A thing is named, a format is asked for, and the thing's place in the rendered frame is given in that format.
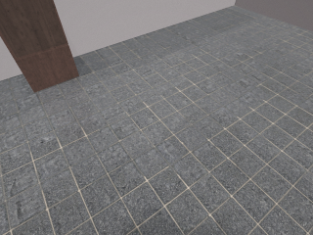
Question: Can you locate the cupboard door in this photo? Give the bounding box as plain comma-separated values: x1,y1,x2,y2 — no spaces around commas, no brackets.
0,0,66,58

